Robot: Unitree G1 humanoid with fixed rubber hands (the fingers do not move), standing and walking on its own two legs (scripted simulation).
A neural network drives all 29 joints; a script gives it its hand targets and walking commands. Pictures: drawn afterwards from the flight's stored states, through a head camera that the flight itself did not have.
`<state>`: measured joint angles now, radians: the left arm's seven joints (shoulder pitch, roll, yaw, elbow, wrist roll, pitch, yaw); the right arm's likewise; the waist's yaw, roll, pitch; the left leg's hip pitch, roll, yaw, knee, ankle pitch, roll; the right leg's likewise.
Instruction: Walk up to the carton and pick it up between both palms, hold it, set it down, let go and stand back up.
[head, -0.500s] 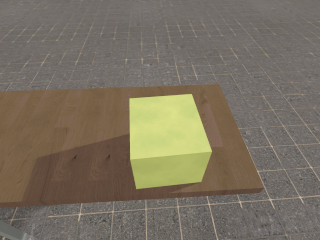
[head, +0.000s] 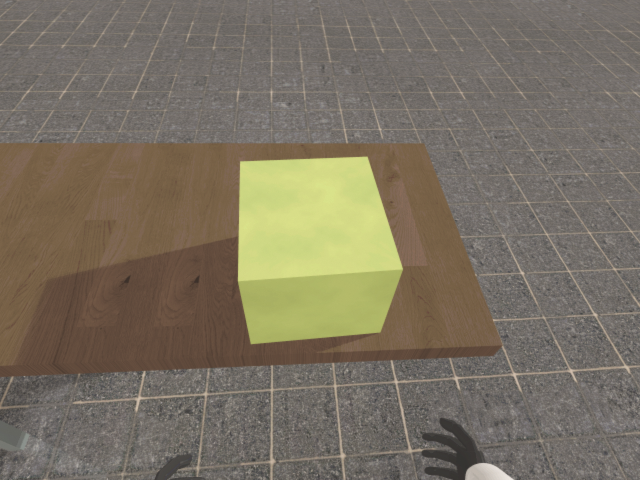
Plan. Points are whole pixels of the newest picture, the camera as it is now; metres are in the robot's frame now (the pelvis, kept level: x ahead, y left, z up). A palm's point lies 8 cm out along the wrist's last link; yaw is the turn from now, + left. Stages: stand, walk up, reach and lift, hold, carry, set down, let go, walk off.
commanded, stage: reach and lift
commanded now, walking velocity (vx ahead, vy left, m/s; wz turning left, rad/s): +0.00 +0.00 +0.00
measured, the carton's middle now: (310, 247) +0.49 +0.01 -0.04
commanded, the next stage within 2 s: none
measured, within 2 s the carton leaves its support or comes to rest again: neither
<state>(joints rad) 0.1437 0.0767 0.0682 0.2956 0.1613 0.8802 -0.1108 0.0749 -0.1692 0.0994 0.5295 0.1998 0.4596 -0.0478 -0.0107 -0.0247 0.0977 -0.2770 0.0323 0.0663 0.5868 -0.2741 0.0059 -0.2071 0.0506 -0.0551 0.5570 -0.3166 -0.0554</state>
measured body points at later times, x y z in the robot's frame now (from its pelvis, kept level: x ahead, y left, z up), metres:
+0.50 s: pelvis -0.01 -0.03 +0.01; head +0.02 -0.02 +0.45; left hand +0.13 +0.21 -0.10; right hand +0.14 -0.21 -0.09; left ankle +0.03 +0.11 -0.73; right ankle -0.01 -0.08 -0.73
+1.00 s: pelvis +0.02 +0.00 +0.02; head +0.04 +0.00 +0.46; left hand +0.19 +0.21 -0.07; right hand +0.18 -0.22 -0.07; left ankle +0.03 +0.11 -0.73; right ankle -0.01 -0.08 -0.73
